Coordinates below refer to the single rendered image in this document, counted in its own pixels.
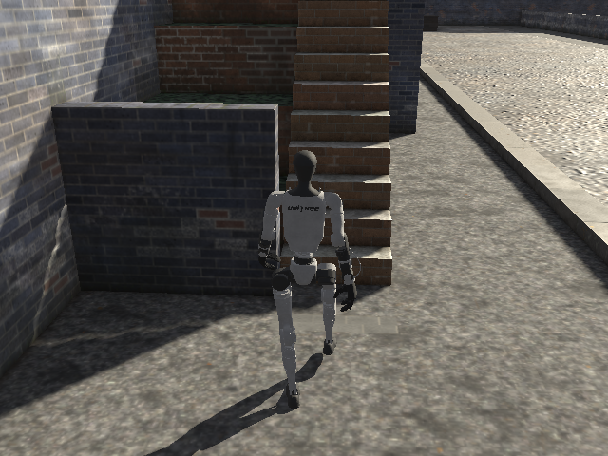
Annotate stairs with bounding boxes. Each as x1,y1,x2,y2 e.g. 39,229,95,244
280,0,392,286

